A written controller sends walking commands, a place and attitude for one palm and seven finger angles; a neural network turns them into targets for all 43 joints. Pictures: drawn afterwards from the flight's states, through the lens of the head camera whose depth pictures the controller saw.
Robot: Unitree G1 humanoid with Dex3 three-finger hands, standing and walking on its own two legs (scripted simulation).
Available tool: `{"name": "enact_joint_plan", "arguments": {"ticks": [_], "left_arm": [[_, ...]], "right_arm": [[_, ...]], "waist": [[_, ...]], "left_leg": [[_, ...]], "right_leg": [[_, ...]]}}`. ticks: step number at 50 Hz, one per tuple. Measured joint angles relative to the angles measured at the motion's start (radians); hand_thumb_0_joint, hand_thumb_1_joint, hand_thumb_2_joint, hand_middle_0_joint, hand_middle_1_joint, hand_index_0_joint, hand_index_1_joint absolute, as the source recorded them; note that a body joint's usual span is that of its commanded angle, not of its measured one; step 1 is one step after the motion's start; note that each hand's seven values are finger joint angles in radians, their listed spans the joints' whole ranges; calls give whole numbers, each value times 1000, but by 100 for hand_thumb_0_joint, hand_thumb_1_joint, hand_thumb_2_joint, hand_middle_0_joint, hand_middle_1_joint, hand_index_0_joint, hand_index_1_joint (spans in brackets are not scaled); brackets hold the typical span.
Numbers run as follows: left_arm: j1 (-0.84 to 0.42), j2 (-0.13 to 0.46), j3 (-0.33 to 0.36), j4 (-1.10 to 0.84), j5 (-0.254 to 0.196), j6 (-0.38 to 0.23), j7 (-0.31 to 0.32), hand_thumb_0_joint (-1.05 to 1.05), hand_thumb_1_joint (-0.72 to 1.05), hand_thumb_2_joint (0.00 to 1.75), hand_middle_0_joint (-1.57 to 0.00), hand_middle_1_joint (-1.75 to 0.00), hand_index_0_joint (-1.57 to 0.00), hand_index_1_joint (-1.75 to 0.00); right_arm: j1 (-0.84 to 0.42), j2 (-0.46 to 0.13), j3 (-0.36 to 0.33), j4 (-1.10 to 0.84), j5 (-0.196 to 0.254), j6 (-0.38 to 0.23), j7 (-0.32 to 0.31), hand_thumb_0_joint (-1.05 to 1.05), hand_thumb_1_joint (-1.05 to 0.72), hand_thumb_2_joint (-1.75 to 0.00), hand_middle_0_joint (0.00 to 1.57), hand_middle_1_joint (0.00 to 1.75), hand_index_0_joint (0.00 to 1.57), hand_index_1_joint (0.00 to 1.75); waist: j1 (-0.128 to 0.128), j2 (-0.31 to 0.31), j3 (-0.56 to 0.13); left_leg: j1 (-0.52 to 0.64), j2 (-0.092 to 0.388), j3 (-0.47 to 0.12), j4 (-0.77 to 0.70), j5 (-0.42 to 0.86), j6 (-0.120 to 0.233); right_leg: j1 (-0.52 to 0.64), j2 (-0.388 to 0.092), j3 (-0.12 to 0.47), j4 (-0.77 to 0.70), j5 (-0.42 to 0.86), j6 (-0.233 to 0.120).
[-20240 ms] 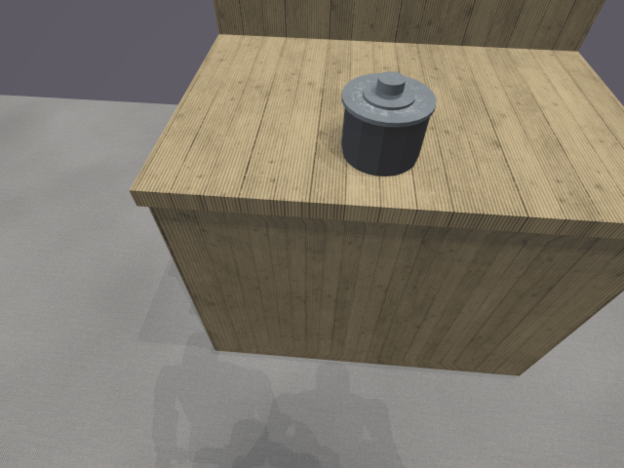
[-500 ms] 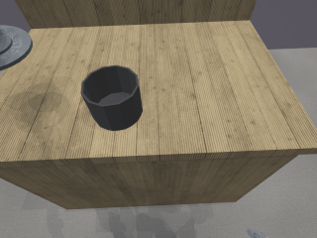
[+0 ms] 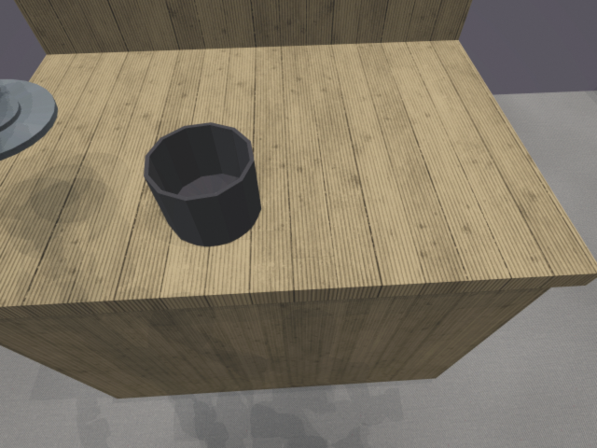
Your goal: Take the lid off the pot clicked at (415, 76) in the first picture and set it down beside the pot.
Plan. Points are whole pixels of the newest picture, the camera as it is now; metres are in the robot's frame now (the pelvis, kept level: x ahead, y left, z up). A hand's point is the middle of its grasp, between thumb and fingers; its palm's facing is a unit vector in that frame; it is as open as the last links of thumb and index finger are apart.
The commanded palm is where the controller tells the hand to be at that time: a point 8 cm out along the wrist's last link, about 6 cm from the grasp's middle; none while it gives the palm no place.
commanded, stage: lower the lid onto the table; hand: left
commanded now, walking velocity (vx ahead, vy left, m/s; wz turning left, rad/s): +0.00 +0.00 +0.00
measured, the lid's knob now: out of the picture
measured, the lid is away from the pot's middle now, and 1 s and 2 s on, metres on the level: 0.24 0.24 0.23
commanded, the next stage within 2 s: none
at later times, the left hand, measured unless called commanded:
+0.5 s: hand out of the picture +0.43 +0.34 +0.21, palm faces -0.33 -0.15 -0.93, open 8.0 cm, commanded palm +0.44 +0.35 +0.28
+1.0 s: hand out of the picture +0.43 +0.35 +0.17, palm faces -0.37 -0.18 -0.91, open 8.0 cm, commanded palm +0.44 +0.36 +0.24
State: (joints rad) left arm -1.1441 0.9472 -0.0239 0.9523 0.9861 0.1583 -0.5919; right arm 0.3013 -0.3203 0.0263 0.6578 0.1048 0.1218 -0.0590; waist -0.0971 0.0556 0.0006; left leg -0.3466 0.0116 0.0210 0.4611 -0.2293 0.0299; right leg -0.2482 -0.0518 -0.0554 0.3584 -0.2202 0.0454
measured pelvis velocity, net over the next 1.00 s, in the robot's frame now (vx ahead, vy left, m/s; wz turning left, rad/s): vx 0.00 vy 0.01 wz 0.00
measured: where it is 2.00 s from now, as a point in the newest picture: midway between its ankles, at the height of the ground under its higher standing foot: outside the picture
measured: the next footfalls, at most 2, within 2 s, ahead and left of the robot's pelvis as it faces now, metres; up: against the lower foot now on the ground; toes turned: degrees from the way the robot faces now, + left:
none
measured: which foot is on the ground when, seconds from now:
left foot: down 0.00-1.00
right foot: down 0.00-1.00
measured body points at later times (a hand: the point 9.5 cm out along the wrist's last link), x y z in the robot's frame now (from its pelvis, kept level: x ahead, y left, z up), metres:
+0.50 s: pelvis -0.01 +0.01 +0.00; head +0.04 +0.00 +0.45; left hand +0.45 +0.35 +0.26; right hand +0.05 -0.27 -0.13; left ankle +0.00 +0.10 -0.74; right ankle -0.03 -0.15 -0.74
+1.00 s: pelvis +0.00 +0.01 +0.00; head +0.05 +0.01 +0.44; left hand +0.45 +0.36 +0.22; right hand +0.04 -0.27 -0.12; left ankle +0.00 +0.10 -0.74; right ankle -0.03 -0.15 -0.74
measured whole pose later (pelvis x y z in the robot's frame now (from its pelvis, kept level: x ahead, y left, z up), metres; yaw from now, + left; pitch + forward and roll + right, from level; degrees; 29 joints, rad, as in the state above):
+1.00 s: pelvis +0.00 +0.01 +0.00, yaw +0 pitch +8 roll -2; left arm -1.05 0.90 0.00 1.04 0.96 0.02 -0.54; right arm 0.31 -0.31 0.02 0.67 0.09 0.12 -0.06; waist -0.11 0.04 -0.01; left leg -0.40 0.01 0.02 0.51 -0.24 0.04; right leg -0.29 -0.06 -0.05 0.38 -0.22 0.05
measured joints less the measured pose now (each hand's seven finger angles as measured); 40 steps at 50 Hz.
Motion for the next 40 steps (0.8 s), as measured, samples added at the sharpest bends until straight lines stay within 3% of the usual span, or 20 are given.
{"name": "enact_joint_plan", "arguments": {"ticks": [20,31,40], "left_arm": [[4,-53,-39,58,-15,-58,23,1,25,95,-96,-105,-57,-82],[25,-39,0,100,-11,-102,35,1,25,95,-96,-105,-57,-82],[64,-31,14,90,-19,-112,40,1,25,95,-96,-105,-56,-82]], "right_arm": [[-13,14,6,8,-6,-18,-3,1,-91,-90,20,30,20,30],[13,9,2,14,-10,-14,-5,1,-91,-90,20,30,20,30],[28,4,-7,19,-9,-2,-1,1,-91,-90,20,30,20,30]], "waist": [[7,-2,-7],[-13,-10,-3],[-15,-10,-5]], "left_leg": [[-13,-7,-8,14,4,6],[-22,-3,1,21,-1,8],[-33,-3,3,30,-8,10]], "right_leg": [[-6,-6,-8,8,4,1],[-18,-3,3,12,4,4],[-27,-3,5,14,2,5]]}}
